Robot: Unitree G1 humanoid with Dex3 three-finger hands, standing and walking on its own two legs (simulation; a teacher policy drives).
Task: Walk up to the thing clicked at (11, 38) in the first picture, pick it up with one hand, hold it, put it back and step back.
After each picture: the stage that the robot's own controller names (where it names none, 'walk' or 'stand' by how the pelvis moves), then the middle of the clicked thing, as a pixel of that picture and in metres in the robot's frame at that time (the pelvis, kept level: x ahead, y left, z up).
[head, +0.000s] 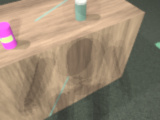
stand; (6, 36) +0.63 +0.37 +0.00
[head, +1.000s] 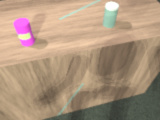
walk; (24, 32) +0.61 +0.30 +0.01
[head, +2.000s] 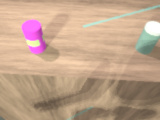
stand; (34, 37) +0.51 +0.19 +0.04
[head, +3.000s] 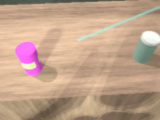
stand; (29, 59) +0.43 +0.20 +0.03
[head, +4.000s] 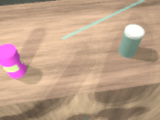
walk; (12, 62) +0.40 +0.26 +0.04
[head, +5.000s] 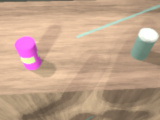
stand; (29, 54) +0.44 +0.21 +0.03
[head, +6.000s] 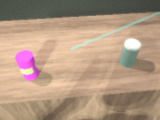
stand; (27, 65) +0.45 +0.23 +0.00
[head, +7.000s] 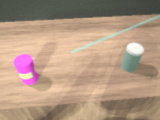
stand; (26, 70) +0.43 +0.23 +0.00
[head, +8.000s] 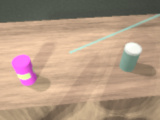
stand; (25, 70) +0.43 +0.23 +0.00
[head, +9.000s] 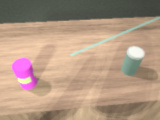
rise first; (25, 74) +0.41 +0.22 +0.00
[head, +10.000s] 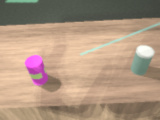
rise first; (37, 70) +0.43 +0.22 +0.00
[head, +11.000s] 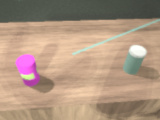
go down; (28, 70) +0.43 +0.21 +0.01
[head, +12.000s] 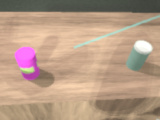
go down; (28, 64) +0.43 +0.20 +0.02
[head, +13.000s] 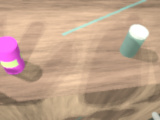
close in; (10, 56) +0.42 +0.22 +0.05
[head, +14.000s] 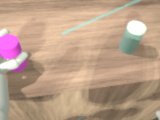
close; (12, 54) +0.44 +0.22 +0.06
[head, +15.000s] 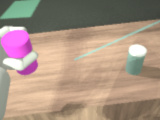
lift; (21, 53) +0.34 +0.17 +0.22
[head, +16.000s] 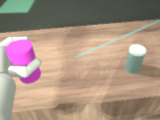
hold; (25, 62) +0.33 +0.18 +0.18
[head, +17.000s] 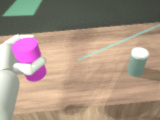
hold; (30, 60) +0.33 +0.16 +0.19
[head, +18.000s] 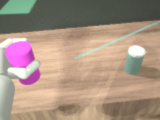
hold; (24, 64) +0.33 +0.18 +0.18
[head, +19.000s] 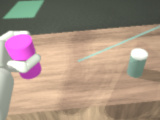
crouch; (25, 57) +0.33 +0.17 +0.21
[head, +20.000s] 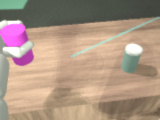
crouch; (18, 45) +0.40 +0.19 +0.19
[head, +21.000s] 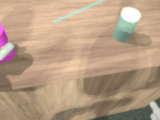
lower; out of the picture +0.46 +0.23 +0.07
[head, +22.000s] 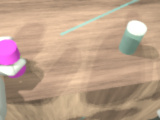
lower; (10, 59) +0.41 +0.21 +0.06
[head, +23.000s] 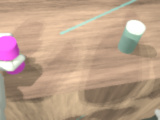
lower; (10, 56) +0.43 +0.21 +0.06
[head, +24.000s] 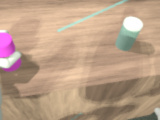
lower; (6, 53) +0.44 +0.22 +0.06
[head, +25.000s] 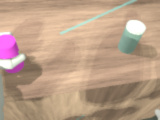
draw back; (9, 54) +0.43 +0.22 +0.06
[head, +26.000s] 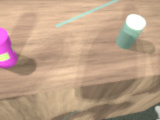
rise; (1, 49) +0.43 +0.22 +0.07
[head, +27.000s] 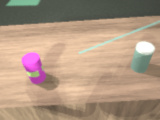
sink last; (34, 68) +0.43 +0.22 +0.03
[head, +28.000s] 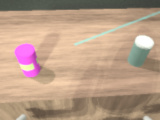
stand; (28, 61) +0.43 +0.21 +0.03
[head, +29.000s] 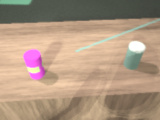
stand; (34, 64) +0.47 +0.21 +0.01
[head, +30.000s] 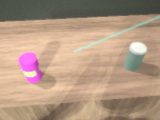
stand; (31, 68) +0.44 +0.21 +0.00
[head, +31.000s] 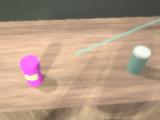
stand; (32, 71) +0.42 +0.20 +0.00
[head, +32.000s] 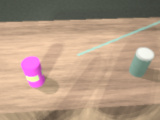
stand; (33, 72) +0.41 +0.20 +0.00
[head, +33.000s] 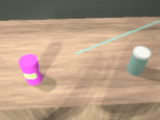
stand; (31, 70) +0.42 +0.21 +0.00
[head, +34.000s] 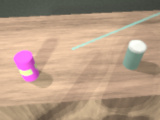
walk; (27, 66) +0.43 +0.23 +0.00
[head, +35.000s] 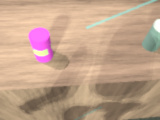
stand; (41, 46) +0.45 +0.16 +0.03
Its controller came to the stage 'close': yes
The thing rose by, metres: 0.21
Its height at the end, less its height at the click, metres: +0.00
